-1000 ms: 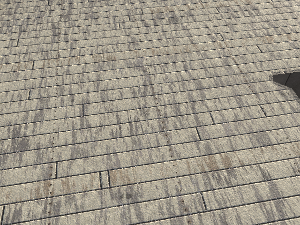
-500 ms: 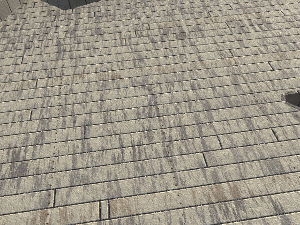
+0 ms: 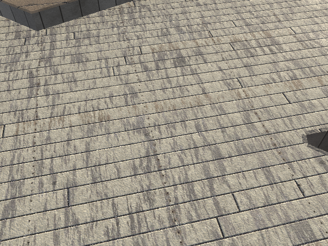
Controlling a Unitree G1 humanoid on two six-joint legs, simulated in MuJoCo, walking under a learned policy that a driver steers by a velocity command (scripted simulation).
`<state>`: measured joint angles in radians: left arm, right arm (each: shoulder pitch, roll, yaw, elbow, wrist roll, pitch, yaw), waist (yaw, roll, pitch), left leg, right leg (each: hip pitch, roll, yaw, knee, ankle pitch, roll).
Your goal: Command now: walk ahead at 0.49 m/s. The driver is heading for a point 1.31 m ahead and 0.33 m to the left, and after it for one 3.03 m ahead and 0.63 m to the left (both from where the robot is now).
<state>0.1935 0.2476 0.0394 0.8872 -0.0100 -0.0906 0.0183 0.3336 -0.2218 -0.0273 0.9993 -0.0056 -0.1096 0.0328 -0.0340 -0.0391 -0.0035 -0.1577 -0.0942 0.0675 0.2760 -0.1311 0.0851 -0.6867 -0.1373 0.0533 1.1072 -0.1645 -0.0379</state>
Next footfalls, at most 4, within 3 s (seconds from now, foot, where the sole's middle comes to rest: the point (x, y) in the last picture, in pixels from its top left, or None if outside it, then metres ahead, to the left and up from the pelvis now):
0.30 right None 0.34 -0.16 -0.78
0.86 left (147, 217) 0.65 0.07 -0.78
1.40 right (191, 158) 0.95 -0.14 -0.78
1.92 left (123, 134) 1.11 0.20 -0.78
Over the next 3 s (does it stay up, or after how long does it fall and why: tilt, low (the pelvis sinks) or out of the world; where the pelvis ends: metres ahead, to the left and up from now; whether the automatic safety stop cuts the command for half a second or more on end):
stays up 1.52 0.39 -0.02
